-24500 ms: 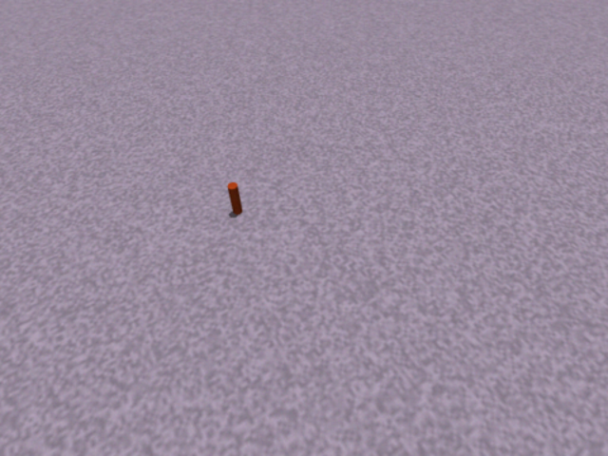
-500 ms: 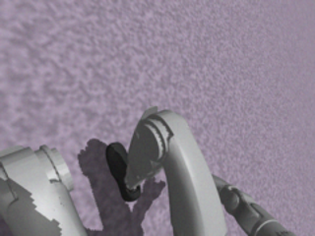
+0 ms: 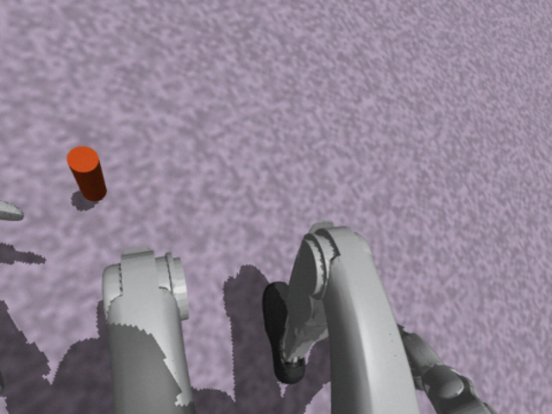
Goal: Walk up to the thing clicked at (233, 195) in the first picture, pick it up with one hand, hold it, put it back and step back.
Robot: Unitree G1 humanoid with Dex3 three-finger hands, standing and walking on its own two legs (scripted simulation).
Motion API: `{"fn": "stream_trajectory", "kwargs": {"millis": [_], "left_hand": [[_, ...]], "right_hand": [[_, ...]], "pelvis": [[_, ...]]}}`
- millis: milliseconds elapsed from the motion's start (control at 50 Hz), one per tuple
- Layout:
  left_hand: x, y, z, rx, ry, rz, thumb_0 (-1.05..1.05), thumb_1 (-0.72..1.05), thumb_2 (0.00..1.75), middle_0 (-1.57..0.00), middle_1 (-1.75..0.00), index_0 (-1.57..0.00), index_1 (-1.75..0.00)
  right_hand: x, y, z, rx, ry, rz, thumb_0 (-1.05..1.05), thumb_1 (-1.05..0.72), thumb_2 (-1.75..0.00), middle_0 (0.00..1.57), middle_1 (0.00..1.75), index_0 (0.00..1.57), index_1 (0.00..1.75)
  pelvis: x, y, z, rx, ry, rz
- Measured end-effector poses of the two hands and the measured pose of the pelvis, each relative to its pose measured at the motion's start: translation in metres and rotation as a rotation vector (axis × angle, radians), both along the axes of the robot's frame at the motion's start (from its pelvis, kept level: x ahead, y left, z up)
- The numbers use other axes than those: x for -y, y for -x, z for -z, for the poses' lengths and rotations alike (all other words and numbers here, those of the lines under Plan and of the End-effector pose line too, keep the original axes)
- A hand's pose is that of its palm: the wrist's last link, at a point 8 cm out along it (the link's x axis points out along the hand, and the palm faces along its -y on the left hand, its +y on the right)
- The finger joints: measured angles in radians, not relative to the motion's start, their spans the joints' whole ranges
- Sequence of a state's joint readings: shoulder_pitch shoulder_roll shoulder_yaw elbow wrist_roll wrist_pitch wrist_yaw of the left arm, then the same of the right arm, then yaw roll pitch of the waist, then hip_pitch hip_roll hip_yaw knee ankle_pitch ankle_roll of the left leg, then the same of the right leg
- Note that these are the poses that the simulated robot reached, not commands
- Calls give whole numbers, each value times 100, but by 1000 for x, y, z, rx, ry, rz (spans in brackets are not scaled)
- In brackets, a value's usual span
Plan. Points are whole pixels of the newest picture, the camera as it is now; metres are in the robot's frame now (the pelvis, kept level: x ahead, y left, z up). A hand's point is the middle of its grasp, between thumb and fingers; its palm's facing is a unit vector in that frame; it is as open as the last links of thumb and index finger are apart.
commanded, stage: home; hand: left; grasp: from the side
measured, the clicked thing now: (89, 176) +0.48 +0.24 -0.26
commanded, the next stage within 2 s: none
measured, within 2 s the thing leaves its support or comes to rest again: neither
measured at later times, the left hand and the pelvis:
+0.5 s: hand out of the picture +0.31 +0.28 +0.08, palm faces +0.18 -0.88 -0.44, open 16.8 cm; pelvis +0.03 -0.02 +0.18, yaw +7 degrees
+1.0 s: hand out of the picture +0.27 +0.21 +0.28, palm faces +0.24 -0.91 -0.33, open 17.3 cm; pelvis +0.10 -0.02 +0.36, yaw +8 degrees
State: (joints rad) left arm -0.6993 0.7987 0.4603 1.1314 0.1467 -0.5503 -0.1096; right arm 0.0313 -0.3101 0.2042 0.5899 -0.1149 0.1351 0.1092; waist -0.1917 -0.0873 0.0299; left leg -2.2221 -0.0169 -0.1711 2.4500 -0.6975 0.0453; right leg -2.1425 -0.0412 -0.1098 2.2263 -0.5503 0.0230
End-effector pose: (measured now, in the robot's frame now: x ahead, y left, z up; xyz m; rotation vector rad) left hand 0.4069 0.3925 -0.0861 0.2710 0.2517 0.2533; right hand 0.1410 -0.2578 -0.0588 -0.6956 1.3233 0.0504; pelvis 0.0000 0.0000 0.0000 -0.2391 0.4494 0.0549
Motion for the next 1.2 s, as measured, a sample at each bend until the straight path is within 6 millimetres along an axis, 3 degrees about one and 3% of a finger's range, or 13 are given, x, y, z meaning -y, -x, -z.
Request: {"fn": "stream_trajectory", "kwargs": {"millis": [120, 200, 260, 400, 580, 780, 1000, 1100, 1200], "left_hand": [[-18, 26, -49, -97, -96, -69, -2, -47, 13, -10, -9, -9, -10], [-6, 51, -78, -186, -136, -68, -2, -46, 12, -9, -9, -9, -9], [13, 70, -98, -247, -144, -59, -1, -45, 13, -9, -9, -9, -9], [56, 107, -154, -360, -105, -81, -1, -42, 14, -9, -9, -9, -9], [82, 124, -236, -442, -46, -166, -1, -46, 10, -8, -7, -7, -7], [117, 142, -313, -517, 40, -201, -1, -50, 8, -7, -6, -6, -6], [145, 165, -398, -515, 87, -200, -1, -51, 7, -7, -6, -6, -6], [152, 174, -428, -482, 94, -192, -1, -52, 6, -6, -5, -6, -6], [156, 183, -443, -463, 106, -196, -1, -53, 6, -6, -5, -5, -5]], "right_hand": [[0, -1, 4, 19, -85, 107, 0, -92, -91, 20, 30, 20, 30], [-2, -6, -1, 34, -146, 169, 0, -91, -90, 20, 30, 20, 30], [-5, -15, -16, 65, -183, 202, 0, -91, -90, 20, 30, 20, 30], [-12, -55, -81, 200, -227, 212, 0, -90, -90, 20, 30, 20, 30], [-9, -110, -183, 409, -237, 191, 0, -90, -90, 20, 30, 20, 30], [-9, -126, -275, 493, -240, 194, 0, -90, -90, 20, 30, 20, 30], [-22, -128, -345, 581, -260, 237, 1, -90, -90, 20, 30, 20, 30], [-30, -139, -363, 647, -284, 231, 1, -90, -90, 20, 30, 20, 30], [-38, -154, -375, 700, -312, 202, 1, -90, -90, 20, 30, 20, 30]], "pelvis": [[3, -5, -19, -69, -47, -16], [6, -7, -42, -106, -78, -22], [9, -9, -66, -124, -96, -22], [17, -19, -135, -127, -137, -27], [23, -44, -220, -68, -167, -42], [23, -74, -300, 47, -188, -58], [16, -101, -362, 190, -205, -76], [12, -109, -375, 235, -209, -81], [11, -113, -382, 264, -214, -87]]}}
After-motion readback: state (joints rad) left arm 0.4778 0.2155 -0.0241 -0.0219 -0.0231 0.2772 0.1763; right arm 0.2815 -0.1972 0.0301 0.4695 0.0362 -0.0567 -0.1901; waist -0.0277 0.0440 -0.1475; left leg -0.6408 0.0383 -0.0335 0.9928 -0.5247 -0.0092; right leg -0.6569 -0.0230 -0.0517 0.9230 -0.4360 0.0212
